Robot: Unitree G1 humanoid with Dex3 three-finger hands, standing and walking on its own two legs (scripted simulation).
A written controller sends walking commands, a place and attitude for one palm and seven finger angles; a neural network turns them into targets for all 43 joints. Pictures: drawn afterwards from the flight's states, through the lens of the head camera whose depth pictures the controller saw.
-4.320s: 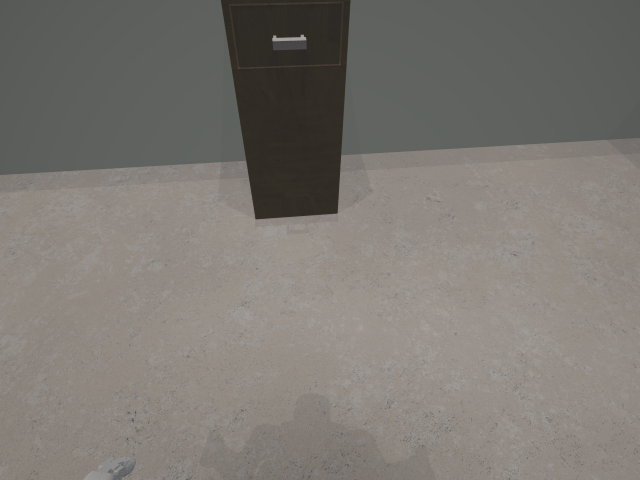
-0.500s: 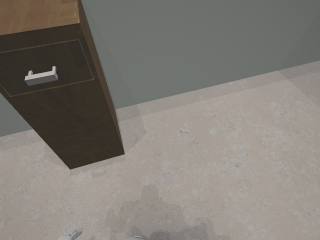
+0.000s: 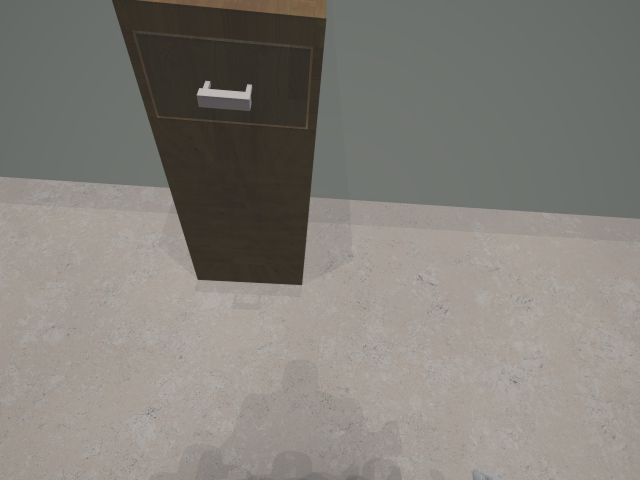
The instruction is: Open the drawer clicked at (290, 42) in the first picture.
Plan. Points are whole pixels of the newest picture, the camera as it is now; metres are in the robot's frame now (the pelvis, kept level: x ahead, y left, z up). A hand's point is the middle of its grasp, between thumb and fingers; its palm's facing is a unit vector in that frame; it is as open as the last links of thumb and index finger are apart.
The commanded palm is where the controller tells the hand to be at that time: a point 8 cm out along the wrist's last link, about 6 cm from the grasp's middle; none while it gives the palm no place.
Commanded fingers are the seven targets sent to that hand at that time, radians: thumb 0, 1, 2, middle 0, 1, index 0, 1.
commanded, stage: take the last steps up to it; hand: left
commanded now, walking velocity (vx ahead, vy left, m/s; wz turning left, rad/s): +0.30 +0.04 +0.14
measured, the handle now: (226, 93) +0.78 +0.27 +0.02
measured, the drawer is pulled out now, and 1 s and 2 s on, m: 0.00 0.00 0.00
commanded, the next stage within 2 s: come to a stop and stand still in 0.90 s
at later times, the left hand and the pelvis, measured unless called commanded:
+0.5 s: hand out of the picture +0.13 +0.15 -0.15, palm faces +0.05 -0.97 -0.22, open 7.4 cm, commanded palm none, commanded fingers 0.00 0.90 0.90 -0.20 -0.30 -0.20 -0.30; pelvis +0.06 -0.03 +0.00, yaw +3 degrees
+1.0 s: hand out of the picture +0.10 +0.17 -0.18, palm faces +0.20 -0.97 -0.12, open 7.4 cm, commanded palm none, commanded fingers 0.00 0.90 0.90 -0.20 -0.30 -0.20 -0.30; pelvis +0.23 +0.04 -0.01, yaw +4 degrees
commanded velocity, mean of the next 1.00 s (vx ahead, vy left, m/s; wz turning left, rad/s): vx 0.25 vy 0.02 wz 0.06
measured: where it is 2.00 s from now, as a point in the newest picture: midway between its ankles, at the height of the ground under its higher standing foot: (299, 479)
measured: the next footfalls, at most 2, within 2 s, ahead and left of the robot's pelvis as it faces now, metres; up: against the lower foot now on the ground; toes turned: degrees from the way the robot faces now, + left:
right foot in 0.44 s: +0.12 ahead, -0.13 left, +0.00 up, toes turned -4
left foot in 0.94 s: +0.32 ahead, +0.15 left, +0.00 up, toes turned +12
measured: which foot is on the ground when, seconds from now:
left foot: down 0.00-0.44, up 0.46-0.92, down 0.94-1.00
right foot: up 0.00-0.42, down 0.44-0.94, up 0.96-1.00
